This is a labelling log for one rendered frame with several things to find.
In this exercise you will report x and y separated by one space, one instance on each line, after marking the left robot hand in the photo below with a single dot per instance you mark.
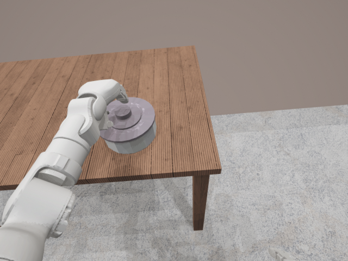
109 89

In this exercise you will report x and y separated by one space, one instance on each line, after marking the robot left forearm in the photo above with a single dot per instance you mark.
61 163

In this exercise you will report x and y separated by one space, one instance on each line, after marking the lid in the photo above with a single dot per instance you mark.
137 125

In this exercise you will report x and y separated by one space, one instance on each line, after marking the pot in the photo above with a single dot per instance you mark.
135 145

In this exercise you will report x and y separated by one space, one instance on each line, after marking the table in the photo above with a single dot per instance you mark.
34 98

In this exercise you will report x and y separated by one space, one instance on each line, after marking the left robot upper arm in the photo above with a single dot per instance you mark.
42 211

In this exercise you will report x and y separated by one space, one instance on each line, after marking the knob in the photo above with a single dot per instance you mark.
123 112

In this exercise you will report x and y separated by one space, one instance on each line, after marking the right robot hand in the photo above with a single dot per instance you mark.
279 255

